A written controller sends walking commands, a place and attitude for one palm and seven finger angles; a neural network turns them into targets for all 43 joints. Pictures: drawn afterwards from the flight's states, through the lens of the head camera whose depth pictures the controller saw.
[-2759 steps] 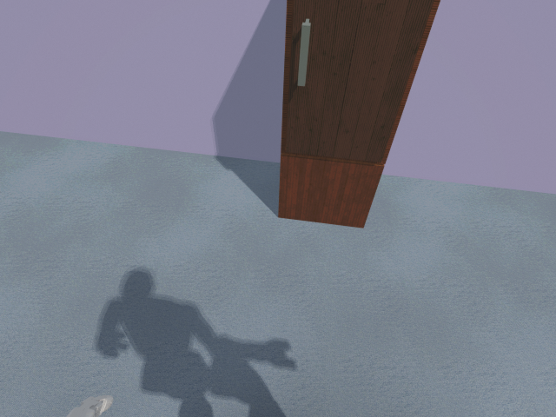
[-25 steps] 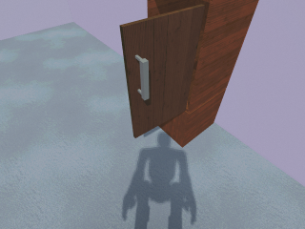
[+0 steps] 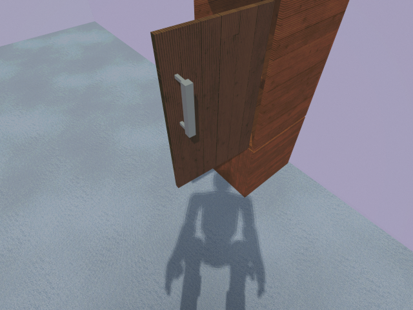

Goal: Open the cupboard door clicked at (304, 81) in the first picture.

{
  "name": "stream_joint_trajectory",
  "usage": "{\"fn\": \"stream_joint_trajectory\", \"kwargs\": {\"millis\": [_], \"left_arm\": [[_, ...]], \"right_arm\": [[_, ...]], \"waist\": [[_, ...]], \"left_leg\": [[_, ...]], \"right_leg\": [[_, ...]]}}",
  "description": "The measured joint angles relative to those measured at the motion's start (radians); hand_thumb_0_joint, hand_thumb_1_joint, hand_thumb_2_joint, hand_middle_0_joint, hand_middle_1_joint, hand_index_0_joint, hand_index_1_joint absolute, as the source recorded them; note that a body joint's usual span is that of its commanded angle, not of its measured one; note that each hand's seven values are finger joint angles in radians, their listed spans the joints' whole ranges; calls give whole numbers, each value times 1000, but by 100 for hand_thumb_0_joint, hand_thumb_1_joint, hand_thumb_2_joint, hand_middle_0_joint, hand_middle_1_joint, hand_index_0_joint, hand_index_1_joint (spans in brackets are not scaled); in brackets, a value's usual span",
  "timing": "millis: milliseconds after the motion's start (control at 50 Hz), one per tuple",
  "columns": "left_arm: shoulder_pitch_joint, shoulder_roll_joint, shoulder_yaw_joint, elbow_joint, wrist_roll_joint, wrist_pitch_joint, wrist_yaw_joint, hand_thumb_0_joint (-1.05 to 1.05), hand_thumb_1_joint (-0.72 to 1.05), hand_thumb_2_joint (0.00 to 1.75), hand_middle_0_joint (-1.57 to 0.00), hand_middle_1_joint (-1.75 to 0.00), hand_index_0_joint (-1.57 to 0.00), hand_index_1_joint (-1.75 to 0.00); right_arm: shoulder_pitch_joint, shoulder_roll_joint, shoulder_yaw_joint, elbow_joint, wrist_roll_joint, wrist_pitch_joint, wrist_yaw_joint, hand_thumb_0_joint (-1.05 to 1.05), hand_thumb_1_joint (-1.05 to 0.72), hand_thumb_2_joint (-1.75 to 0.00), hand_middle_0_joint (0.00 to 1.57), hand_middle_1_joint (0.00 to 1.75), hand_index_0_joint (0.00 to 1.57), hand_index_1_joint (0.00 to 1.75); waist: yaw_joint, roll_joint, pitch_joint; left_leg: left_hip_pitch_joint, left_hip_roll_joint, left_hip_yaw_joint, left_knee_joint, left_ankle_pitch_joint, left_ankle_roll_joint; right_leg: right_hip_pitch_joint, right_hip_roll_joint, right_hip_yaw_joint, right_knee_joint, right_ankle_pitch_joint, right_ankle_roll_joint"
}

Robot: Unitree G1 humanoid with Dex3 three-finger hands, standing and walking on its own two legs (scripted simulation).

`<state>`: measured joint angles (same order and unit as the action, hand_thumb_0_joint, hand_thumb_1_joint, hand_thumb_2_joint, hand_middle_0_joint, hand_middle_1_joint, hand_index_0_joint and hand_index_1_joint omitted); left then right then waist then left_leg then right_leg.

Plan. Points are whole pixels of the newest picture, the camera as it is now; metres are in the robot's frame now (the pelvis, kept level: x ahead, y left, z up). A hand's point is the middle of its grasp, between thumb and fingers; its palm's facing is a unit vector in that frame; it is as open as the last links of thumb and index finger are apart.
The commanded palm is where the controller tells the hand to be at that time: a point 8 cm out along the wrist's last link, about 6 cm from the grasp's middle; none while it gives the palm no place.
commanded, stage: look to check the result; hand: left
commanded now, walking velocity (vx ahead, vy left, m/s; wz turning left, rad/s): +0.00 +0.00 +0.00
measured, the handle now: (184, 106) +0.61 +0.10 +0.05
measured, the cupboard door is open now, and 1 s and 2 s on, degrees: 86 86 86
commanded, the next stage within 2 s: stand and wait in 0.24 s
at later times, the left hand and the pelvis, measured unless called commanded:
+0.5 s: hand out of the picture -0.01 +0.15 -0.18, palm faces +0.05 -0.98 -0.17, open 7.4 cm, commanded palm none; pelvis +0.01 -0.01 +0.00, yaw +0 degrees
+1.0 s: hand out of the picture +0.00 +0.15 -0.17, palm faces +0.04 -0.98 -0.20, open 7.4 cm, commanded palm none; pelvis +0.02 -0.01 +0.00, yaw -1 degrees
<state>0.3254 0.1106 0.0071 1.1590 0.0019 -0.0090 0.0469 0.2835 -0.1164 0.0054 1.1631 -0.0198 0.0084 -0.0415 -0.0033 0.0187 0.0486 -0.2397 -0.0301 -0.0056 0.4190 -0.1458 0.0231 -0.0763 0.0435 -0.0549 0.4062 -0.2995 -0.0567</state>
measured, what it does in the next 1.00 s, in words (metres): stands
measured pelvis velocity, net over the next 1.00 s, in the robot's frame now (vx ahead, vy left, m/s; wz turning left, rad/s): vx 0.02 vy -0.01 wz -0.01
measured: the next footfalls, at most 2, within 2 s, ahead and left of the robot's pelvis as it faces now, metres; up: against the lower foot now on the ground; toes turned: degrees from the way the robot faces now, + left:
none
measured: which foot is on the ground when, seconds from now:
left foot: down 0.00-1.00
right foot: down 0.00-1.00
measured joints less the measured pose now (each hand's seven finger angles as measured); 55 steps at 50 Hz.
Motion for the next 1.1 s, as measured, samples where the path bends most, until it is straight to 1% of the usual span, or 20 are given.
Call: {"fn": "stream_joint_trajectory", "kwargs": {"millis": [380,820,1100], "left_arm": [[-10,-4,-6,-4,-1,-3,-2,1,91,90,-20,-29,-20,-30],[-19,18,-1,-8,-1,-4,-3,1,91,90,-20,-29,-20,-30],[-22,18,-3,-9,-1,-4,-4,1,91,90,-20,-29,-20,-30]], "right_arm": [[-22,-17,1,3,1,-3,-3,0,-91,-90,20,30,19,30],[-26,-22,3,5,2,-5,-2,0,-90,-90,20,30,20,30],[-39,-32,1,1,3,-4,-4,0,-90,-90,20,30,20,30]], "waist": [[4,-16,1],[4,-10,7],[6,-17,6]], "left_leg": [[22,8,1,-1,-18,-10],[37,12,3,-13,-22,-17],[41,18,5,-10,-29,-21]], "right_leg": [[31,9,4,-23,-4,-8],[46,13,8,-39,-5,-15],[54,19,11,-48,-4,-18]]}}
